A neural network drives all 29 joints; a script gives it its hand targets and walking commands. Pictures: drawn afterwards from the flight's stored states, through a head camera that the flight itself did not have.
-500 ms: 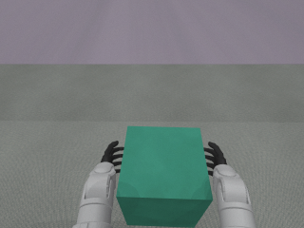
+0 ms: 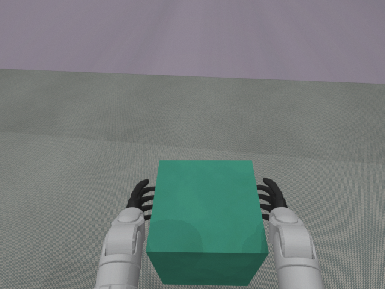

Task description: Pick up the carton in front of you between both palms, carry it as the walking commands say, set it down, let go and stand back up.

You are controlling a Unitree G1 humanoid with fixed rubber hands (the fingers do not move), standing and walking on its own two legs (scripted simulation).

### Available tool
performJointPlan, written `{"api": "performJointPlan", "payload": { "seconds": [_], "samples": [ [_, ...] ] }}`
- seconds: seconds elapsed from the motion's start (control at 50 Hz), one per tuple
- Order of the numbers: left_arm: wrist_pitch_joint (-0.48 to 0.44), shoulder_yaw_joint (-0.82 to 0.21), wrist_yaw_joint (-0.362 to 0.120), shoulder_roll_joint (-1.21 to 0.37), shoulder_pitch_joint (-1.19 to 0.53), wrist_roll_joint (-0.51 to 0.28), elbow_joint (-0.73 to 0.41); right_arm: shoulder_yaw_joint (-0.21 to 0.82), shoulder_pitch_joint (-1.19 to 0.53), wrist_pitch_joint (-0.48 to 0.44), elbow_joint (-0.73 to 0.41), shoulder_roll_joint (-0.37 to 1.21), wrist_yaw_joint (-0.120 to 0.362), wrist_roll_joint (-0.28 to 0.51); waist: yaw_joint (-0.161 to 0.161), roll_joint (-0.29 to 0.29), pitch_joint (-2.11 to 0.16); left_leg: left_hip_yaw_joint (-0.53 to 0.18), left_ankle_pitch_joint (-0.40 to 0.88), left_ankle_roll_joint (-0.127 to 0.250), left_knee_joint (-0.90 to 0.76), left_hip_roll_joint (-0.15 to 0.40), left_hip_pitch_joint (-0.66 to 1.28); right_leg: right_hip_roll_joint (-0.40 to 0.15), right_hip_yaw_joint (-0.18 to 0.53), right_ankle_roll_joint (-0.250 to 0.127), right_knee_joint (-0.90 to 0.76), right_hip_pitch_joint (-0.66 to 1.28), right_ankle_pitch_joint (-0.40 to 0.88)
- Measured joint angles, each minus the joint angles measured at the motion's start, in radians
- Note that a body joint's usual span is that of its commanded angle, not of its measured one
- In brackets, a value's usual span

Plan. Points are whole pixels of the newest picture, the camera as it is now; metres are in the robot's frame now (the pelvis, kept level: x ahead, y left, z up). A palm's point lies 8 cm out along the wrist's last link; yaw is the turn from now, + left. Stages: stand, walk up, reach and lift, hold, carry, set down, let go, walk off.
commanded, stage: set down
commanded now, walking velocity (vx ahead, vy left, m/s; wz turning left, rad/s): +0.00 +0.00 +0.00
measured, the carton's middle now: (205, 225) +0.30 +0.01 -0.05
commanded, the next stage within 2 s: none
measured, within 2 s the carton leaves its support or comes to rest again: neither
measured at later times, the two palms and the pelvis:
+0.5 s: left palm (155, 221) +0.35 +0.15 -0.13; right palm (263, 227) +0.34 -0.15 -0.13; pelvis -0.04 -0.03 -0.06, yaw +4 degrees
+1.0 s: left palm (170, 222) +0.43 +0.13 -0.27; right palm (259, 235) +0.39 -0.16 -0.27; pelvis -0.05 +0.00 -0.18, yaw +5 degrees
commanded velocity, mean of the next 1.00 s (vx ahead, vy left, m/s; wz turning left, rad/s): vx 0.00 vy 0.00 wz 0.00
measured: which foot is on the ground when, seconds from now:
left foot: down 0.00-1.00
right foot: down 0.00-1.00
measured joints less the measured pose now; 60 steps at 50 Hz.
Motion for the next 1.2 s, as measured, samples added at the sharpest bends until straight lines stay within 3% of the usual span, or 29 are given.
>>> {"api": "performJointPlan", "payload": {
  "seconds": [0.12,0.22,0.32,0.42,0.54,0.66,0.9,1.2],
  "samples": [
    [-0.075,0.137,-0.039,-0.019,-0.174,0.091,0.211,-0.173,-0.154,-0.042,0.143,0.043,0.015,-0.066,-0.040,-0.001,0.026,-0.051,-0.021,-0.001,0.086,-0.008,-0.060,0.034,0.046,-0.005,0.076,-0.039,-0.038],
    [-0.164,0.271,-0.078,-0.006,-0.333,0.191,0.370,-0.290,-0.291,-0.111,0.255,0.064,0.011,-0.128,-0.037,0.002,0.055,-0.064,-0.055,0.000,0.182,-0.002,-0.163,0.053,0.050,-0.017,0.163,-0.137,-0.060],
    [-0.254,0.342,-0.103,0.016,-0.427,0.258,0.433,-0.355,-0.378,-0.209,0.313,0.081,0.007,-0.168,-0.030,-0.001,0.077,-0.076,-0.075,-0.013,0.281,0.001,-0.344,0.061,0.039,-0.028,0.248,-0.312,-0.072],
    [-0.379,0.309,-0.104,0.061,-0.460,0.214,0.441,-0.344,-0.389,-0.354,0.300,0.096,-0.020,-0.146,-0.031,-0.011,0.086,-0.083,-0.081,-0.025,0.377,-0.008,-0.592,0.057,0.033,-0.031,0.337,-0.556,-0.076],
    [-0.484,0.200,-0.082,0.122,-0.496,0.070,0.424,-0.275,-0.371,-0.482,0.233,0.082,-0.067,-0.051,-0.032,-0.013,0.061,-0.075,-0.104,-0.045,0.521,-0.027,-0.916,0.045,0.041,-0.024,0.479,-0.883,-0.095],
    [-0.482,0.124,-0.053,0.151,-0.541,-0.039,0.398,-0.234,-0.381,-0.484,0.171,0.045,-0.088,0.031,-0.040,0.003,-0.036,-0.058,-0.156,-0.034,0.683,-0.048,-1.172,0.033,0.057,-0.006,0.635,-1.140,-0.139],
    [-0.378,0.207,-0.032,0.117,-0.668,0.030,0.445,-0.369,-0.528,-0.396,0.241,0.022,-0.018,-0.041,-0.075,0.019,-0.210,-0.027,-0.241,-0.005,0.917,-0.075,-1.486,0.021,0.085,0.027,0.858,-1.457,-0.214],
    [-0.371,0.090,0.030,0.204,-0.853,-0.046,0.516,-0.393,-0.684,-0.386,0.270,-0.052,-0.028,0.027,-0.110,0.011,-0.187,-0.009,-0.302,-0.008,1.182,-0.092,-1.819,0.022,0.102,0.042,1.116,-1.795,-0.260]
  ]
}}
